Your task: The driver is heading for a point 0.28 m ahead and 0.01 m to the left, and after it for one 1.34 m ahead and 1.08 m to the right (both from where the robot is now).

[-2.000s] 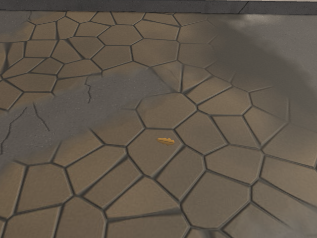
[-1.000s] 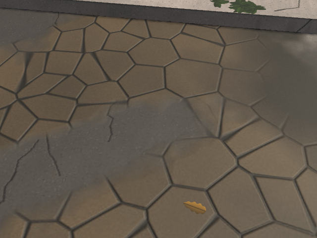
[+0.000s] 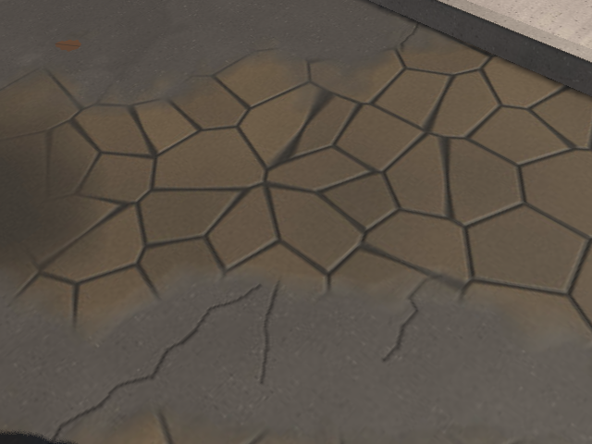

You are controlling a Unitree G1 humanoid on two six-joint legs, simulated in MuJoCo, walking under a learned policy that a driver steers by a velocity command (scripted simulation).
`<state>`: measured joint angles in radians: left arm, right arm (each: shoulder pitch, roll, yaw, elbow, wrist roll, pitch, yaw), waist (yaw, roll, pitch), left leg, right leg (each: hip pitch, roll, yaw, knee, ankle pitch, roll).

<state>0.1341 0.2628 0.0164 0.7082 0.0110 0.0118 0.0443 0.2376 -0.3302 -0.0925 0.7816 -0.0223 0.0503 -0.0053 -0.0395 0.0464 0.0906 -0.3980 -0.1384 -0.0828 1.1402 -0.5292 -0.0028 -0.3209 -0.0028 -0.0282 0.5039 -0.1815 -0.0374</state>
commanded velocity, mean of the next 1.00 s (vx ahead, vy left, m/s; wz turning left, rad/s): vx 0.04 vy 0.00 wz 0.23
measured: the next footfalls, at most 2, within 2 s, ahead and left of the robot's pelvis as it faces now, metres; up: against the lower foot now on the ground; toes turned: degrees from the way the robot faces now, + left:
left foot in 0.32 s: +0.01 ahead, +0.12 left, +0.00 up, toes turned +8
right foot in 0.66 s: +0.02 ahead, -0.09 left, +0.00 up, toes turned +10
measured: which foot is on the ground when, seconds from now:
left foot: up 0.00-0.30, down 0.32-1.00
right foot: down 0.00-0.32, up 0.34-0.64, down 0.66-1.00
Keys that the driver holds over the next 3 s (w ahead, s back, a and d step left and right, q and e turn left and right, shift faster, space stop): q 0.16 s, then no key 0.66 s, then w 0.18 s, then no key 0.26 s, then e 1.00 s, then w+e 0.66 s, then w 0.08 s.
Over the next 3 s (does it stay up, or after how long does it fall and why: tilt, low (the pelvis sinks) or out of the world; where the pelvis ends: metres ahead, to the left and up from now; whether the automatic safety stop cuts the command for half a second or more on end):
stays up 0.30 -0.09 -0.01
